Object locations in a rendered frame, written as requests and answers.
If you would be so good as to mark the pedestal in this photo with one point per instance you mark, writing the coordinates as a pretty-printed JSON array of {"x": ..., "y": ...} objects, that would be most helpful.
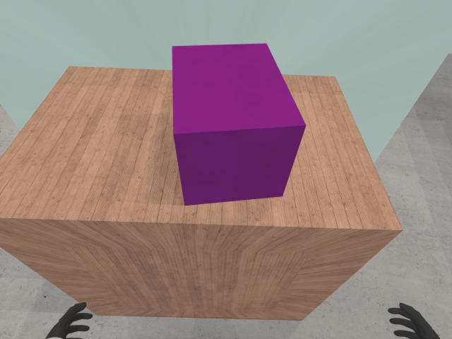
[{"x": 91, "y": 199}]

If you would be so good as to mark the left robot hand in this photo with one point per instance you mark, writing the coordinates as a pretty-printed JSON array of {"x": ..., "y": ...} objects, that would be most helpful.
[{"x": 63, "y": 328}]

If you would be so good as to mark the right robot hand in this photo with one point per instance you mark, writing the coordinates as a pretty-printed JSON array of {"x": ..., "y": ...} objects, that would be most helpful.
[{"x": 417, "y": 323}]

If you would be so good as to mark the carton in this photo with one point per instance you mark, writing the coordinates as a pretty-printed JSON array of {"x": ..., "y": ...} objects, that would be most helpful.
[{"x": 236, "y": 126}]

